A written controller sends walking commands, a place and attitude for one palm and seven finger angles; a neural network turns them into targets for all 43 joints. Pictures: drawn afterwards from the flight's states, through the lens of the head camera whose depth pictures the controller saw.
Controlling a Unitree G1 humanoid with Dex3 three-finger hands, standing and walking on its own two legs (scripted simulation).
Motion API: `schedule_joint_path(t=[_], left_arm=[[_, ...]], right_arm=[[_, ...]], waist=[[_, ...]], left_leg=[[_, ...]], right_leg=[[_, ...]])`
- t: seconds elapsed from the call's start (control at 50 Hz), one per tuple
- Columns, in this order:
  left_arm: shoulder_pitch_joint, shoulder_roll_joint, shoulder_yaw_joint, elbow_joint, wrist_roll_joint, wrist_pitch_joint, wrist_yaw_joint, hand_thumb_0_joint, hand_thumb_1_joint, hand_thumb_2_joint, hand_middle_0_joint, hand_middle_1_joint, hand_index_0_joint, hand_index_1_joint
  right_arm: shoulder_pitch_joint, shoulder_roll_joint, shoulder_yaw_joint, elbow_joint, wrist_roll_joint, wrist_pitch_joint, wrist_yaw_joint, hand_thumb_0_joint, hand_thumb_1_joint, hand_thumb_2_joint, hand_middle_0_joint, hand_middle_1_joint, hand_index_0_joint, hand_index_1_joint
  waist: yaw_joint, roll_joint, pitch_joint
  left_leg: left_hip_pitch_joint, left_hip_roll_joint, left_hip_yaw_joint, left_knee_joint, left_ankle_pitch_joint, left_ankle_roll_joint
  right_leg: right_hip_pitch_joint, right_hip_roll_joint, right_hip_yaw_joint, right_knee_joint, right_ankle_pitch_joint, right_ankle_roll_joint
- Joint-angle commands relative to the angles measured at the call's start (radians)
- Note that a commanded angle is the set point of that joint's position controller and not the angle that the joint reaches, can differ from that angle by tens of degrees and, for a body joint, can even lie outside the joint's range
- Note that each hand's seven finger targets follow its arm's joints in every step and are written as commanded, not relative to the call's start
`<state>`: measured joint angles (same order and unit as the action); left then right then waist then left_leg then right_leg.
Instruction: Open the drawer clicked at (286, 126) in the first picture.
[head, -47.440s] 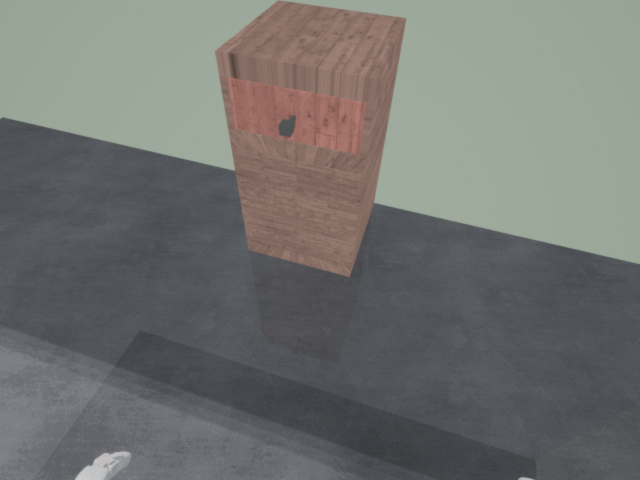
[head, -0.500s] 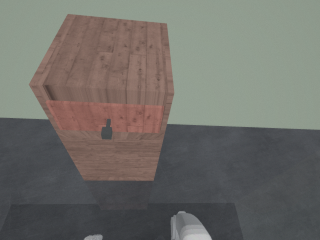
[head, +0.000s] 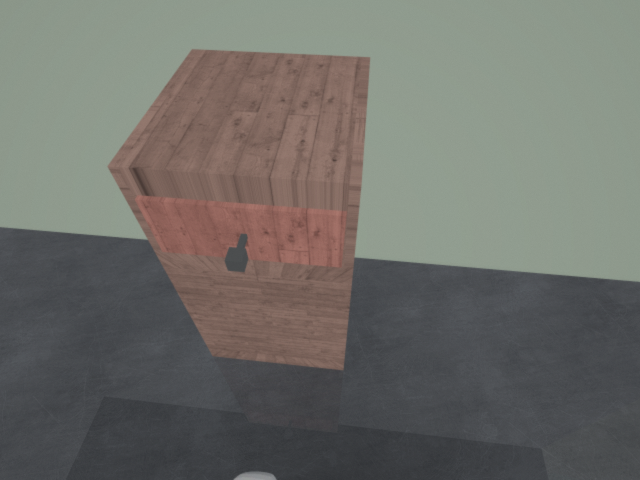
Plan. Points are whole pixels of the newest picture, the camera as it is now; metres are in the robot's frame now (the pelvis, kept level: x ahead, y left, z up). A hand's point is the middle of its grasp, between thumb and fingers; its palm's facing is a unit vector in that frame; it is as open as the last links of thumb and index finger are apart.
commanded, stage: come to a stop and stand still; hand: left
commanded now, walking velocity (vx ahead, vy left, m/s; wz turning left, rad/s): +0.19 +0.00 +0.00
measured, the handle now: (239, 251) +0.51 +0.20 -0.11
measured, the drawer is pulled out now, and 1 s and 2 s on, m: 0.01 0.01 0.01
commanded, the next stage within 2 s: look again from close up in 0.36 s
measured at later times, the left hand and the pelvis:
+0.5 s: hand out of the picture +0.00 +0.19 -0.17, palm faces -0.04 -0.98 -0.21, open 7.3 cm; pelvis -0.02 +0.01 +0.00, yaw -2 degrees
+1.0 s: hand out of the picture -0.01 +0.15 -0.17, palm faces +0.02 -0.98 -0.21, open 7.3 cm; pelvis -0.01 -0.02 +0.00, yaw -1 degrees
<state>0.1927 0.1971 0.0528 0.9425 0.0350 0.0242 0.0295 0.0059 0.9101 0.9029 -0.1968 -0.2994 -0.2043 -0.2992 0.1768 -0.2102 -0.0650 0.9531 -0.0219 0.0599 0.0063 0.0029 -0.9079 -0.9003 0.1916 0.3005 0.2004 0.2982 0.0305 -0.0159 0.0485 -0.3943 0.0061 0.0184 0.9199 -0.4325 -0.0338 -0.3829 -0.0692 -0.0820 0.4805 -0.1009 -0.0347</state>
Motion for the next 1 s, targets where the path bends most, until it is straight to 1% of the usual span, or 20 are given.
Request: schedule_joint_path(t=[0.0,0.04,0.06,0.08,0.1,0.16,0.4,0.42,0.44,0.46,0.48,0.52,0.54,0.56,0.58,0.62,0.64,0.66,0.78,0.98], left_arm=[[0.005,0.199,0.049,-0.060,0.004,-0.005,0.004,0.000,0.900,0.900,-0.200,-0.300,-0.200,-0.300],[0.001,0.164,0.039,-0.049,-0.005,0.006,0.001,0.000,0.900,0.900,-0.200,-0.300,-0.200,-0.300],[0.011,0.105,0.021,-0.053,-0.013,0.011,-0.003,0.000,0.900,0.900,-0.200,-0.300,-0.200,-0.300],[0.026,0.026,0.006,-0.067,-0.021,0.012,-0.009,0.000,0.900,0.900,-0.200,-0.300,-0.200,-0.300],[-0.021,0.048,0.011,-0.086,-0.016,0.008,-0.011,0.000,0.900,0.900,-0.200,-0.300,-0.200,-0.300],[0.075,0.068,0.024,-0.019,-0.005,-0.008,-0.039,0.000,0.900,0.900,-0.200,-0.300,-0.200,-0.300],[0.019,-0.015,-0.016,0.024,-0.021,-0.034,-0.031,0.000,0.900,0.900,-0.200,-0.300,-0.200,-0.300],[0.156,0.023,-0.031,0.127,-0.027,-0.046,0.005,0.000,0.900,0.900,-0.200,-0.300,-0.200,-0.300],[0.322,0.083,-0.022,0.149,-0.011,-0.050,-0.005,0.000,0.900,0.900,-0.200,-0.300,-0.200,-0.300],[0.336,0.086,-0.021,0.143,-0.007,-0.066,-0.001,0.000,0.900,0.900,-0.200,-0.300,-0.200,-0.300],[0.289,0.095,-0.021,0.119,-0.015,-0.075,0.003,0.000,0.900,0.900,-0.200,-0.300,-0.200,-0.300],[0.170,0.113,-0.021,0.073,-0.011,-0.072,0.002,0.000,0.900,0.900,-0.200,-0.300,-0.200,-0.300],[0.131,0.107,-0.011,0.076,-0.005,-0.068,0.006,0.000,0.900,0.900,-0.200,-0.300,-0.200,-0.300],[0.155,0.098,-0.009,0.112,-0.013,-0.076,0.017,0.000,0.900,0.900,-0.200,-0.300,-0.200,-0.300],[0.123,0.060,-0.023,0.115,-0.023,-0.073,0.022,0.000,0.900,0.900,-0.200,-0.300,-0.200,-0.300],[0.098,0.006,-0.027,0.097,-0.030,-0.044,0.017,0.000,0.900,0.900,-0.200,-0.300,-0.200,-0.300],[0.095,-0.003,-0.031,0.096,-0.026,-0.033,0.013,0.000,0.900,0.900,-0.200,-0.300,-0.200,-0.300],[0.111,0.000,-0.036,0.106,-0.024,-0.035,0.011,0.000,0.900,0.900,-0.200,-0.300,-0.200,-0.300],[0.167,0.023,-0.038,0.144,-0.023,-0.059,0.004,0.000,0.900,0.900,-0.200,-0.300,-0.200,-0.300],[0.167,0.037,-0.033,0.133,-0.023,-0.059,0.002,0.000,0.900,0.900,-0.200,-0.300,-0.200,-0.300]], right_arm=[[0.241,-0.028,0.007,0.007,0.004,-0.012,0.007,0.000,-0.900,-0.900,0.200,0.300,0.200,0.300],[0.351,-0.026,0.016,0.049,0.004,-0.025,-0.005,0.000,-0.900,-0.900,0.200,0.300,0.200,0.300],[0.374,-0.067,0.014,0.048,-0.006,-0.033,-0.014,0.000,-0.900,-0.900,0.200,0.300,0.200,0.300],[0.324,-0.126,0.004,0.016,-0.019,-0.038,-0.019,0.000,-0.900,-0.900,0.200,0.300,0.200,0.300],[0.243,-0.155,0.008,-0.020,-0.021,-0.033,-0.026,0.000,-0.900,-0.900,0.200,0.300,0.200,0.300],[0.098,-0.086,0.035,-0.042,-0.011,-0.070,-0.028,0.000,-0.900,-0.900,0.200,0.300,0.200,0.300],[0.357,-0.045,0.053,0.099,-0.016,-0.107,-0.056,0.000,-0.900,-0.900,0.200,0.300,0.200,0.300],[0.139,-0.129,0.030,0.060,-0.002,-0.121,-0.032,0.000,-0.900,-0.900,0.200,0.300,0.200,0.300],[0.057,-0.132,0.026,0.002,0.002,-0.118,-0.012,0.000,-0.900,-0.900,0.200,0.300,0.200,0.300],[0.170,0.011,0.047,-0.003,-0.008,-0.108,-0.015,0.000,-0.900,-0.900,0.200,0.300,0.200,0.300],[0.261,0.032,0.058,0.008,-0.018,-0.103,-0.016,0.000,-0.900,-0.900,0.200,0.300,0.200,0.300],[0.300,0.079,0.063,0.021,-0.001,-0.092,-0.008,0.000,-0.900,-0.900,0.200,0.300,0.200,0.300],[0.322,0.064,0.057,0.040,0.000,-0.077,-0.009,0.000,-0.900,-0.900,0.200,0.300,0.200,0.300],[0.304,0.048,0.060,0.056,0.002,-0.076,-0.014,0.000,-0.900,-0.900,0.200,0.300,0.200,0.300],[0.317,0.024,0.059,0.076,0.009,-0.079,-0.023,0.000,-0.900,-0.900,0.200,0.300,0.200,0.300],[0.325,-0.014,0.061,0.096,0.005,-0.086,-0.030,0.000,-0.900,-0.900,0.200,0.300,0.200,0.300],[0.269,-0.027,0.060,0.093,-0.005,-0.085,-0.029,0.000,-0.900,-0.900,0.200,0.300,0.200,0.300],[0.223,-0.030,0.065,0.090,-0.006,-0.081,-0.034,0.000,-0.900,-0.900,0.200,0.300,0.200,0.300],[0.233,-0.006,0.066,0.097,0.007,-0.080,-0.043,0.000,-0.900,-0.900,0.200,0.300,0.200,0.300],[0.193,-0.020,0.069,0.114,0.006,-0.075,-0.039,0.000,-0.900,-0.900,0.200,0.300,0.200,0.300]], waist=[[-0.049,-0.214,-0.089],[-0.094,-0.105,-0.089],[-0.103,0.105,-0.055],[-0.092,0.369,0.044],[-0.082,0.282,0.161],[0.008,0.161,0.117],[-0.075,0.165,-0.001],[0.028,0.183,0.020],[0.104,0.015,0.028],[0.044,-0.255,-0.051],[-0.009,-0.249,-0.109],[-0.075,0.000,-0.154],[-0.100,-0.007,-0.183],[-0.079,-0.268,-0.203],[-0.091,-0.288,-0.184],[-0.080,0.023,-0.064],[-0.056,0.296,0.055],[-0.034,0.361,0.131],[-0.050,-0.026,0.036],[-0.045,0.001,0.025]], left_leg=[[0.263,-0.038,0.061,-0.291,-0.008,0.040],[0.446,-0.042,0.084,-0.557,0.084,0.052],[0.397,0.055,-0.045,-0.683,-0.037,0.081],[0.248,0.279,-0.348,-0.825,-0.271,0.145],[0.056,0.364,-0.405,-0.888,-0.310,0.214],[0.046,0.250,-0.269,-0.830,-0.140,0.198],[0.320,0.253,-0.167,-0.644,0.587,0.236],[0.013,0.274,-0.059,-0.502,0.423,0.175],[-0.021,0.164,0.004,-0.407,0.243,0.115],[-0.099,0.005,0.024,-0.192,-0.041,0.069],[-0.126,-0.019,-0.013,-0.036,-0.085,0.063],[0.019,0.002,0.026,-0.054,-0.092,0.057],[0.045,-0.011,0.060,-0.113,-0.056,0.045],[0.065,0.021,0.030,-0.229,0.005,0.047],[0.148,0.033,0.003,-0.325,0.132,0.047],[0.175,0.116,-0.102,-0.450,0.257,0.068],[0.083,0.166,-0.174,-0.554,0.292,0.091],[0.024,0.180,-0.187,-0.592,0.359,0.114],[0.157,0.077,-0.061,-0.470,0.317,0.067],[0.178,0.063,-0.054,-0.510,0.261,0.060]], right_leg=[[-0.057,-0.171,0.260,-0.343,-0.440,-0.064],[-0.133,-0.087,0.177,-0.215,-0.510,0.003],[-0.167,-0.004,0.097,-0.015,-0.506,0.033],[-0.276,0.099,-0.005,0.280,-0.426,0.051],[-0.305,0.068,0.094,0.435,-0.358,0.022],[-0.255,0.059,0.112,0.663,-0.171,0.015],[-0.143,0.029,0.035,0.358,-0.300,0.029],[0.110,-0.076,0.146,0.286,-0.142,-0.025],[0.233,-0.023,0.082,0.043,-0.021,0.002],[0.294,-0.126,0.325,-0.082,-0.102,-0.019],[0.309,-0.235,0.438,-0.124,0.108,-0.090],[0.211,-0.201,0.306,-0.093,0.196,-0.141],[0.262,-0.126,0.198,0.004,0.452,-0.108],[0.273,-0.133,0.214,0.070,0.552,-0.096],[0.224,-0.116,0.169,0.074,0.421,-0.075],[0.089,-0.007,0.121,0.085,-0.117,-0.026],[0.070,0.036,0.072,0.112,-0.233,-0.005],[0.097,0.044,0.052,0.109,-0.220,0.003],[0.156,-0.023,0.150,-0.037,0.075,-0.017],[0.178,-0.036,0.153,-0.089,-0.009,-0.019]])
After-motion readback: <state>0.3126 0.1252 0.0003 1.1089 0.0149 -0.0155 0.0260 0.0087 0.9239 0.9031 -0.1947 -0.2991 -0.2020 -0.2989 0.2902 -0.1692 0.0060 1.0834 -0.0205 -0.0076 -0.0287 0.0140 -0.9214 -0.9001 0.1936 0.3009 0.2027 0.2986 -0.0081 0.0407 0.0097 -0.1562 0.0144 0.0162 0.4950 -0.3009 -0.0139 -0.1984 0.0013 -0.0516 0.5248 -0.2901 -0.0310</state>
